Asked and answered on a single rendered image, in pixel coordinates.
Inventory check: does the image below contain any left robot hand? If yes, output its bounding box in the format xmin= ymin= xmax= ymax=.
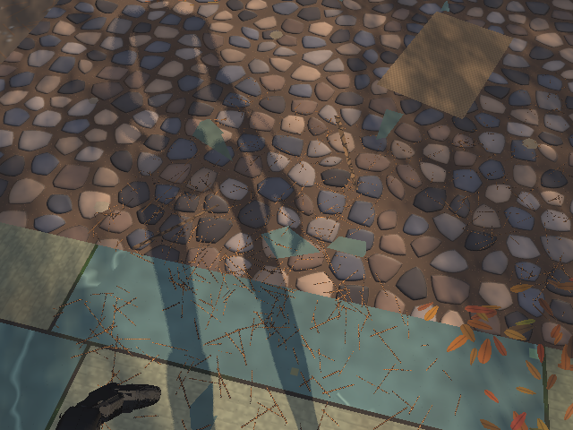
xmin=56 ymin=383 xmax=161 ymax=430

